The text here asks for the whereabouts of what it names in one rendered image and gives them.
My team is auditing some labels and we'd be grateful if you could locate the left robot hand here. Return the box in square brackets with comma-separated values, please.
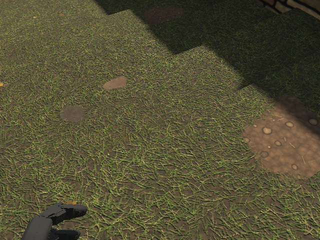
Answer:
[21, 202, 88, 240]

